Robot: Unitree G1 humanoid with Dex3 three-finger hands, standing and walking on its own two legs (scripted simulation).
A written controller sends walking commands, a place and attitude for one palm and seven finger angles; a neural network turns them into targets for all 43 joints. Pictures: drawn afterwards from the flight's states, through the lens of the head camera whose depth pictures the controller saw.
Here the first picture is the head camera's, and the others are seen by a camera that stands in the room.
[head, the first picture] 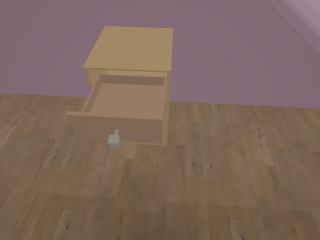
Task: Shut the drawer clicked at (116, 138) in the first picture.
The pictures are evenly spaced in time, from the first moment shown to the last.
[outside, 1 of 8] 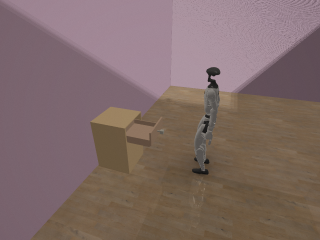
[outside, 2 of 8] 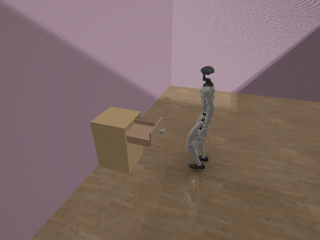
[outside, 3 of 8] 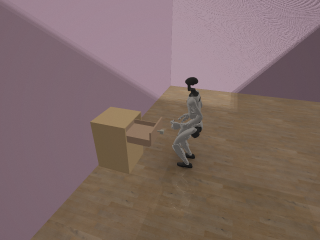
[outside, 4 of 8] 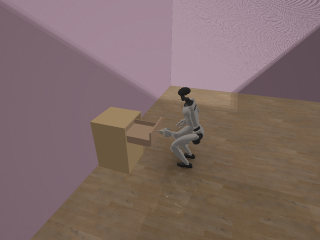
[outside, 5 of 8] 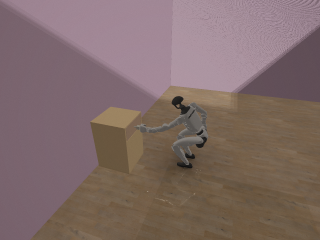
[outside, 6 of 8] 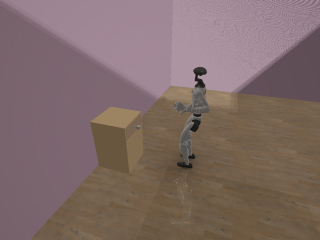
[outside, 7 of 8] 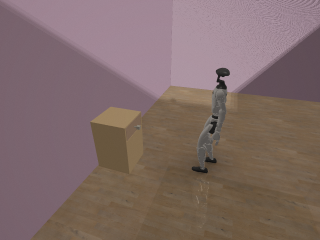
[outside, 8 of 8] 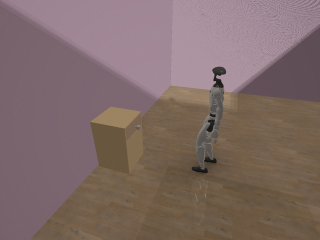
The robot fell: no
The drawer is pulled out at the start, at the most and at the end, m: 0.30 0.30 0.00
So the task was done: yes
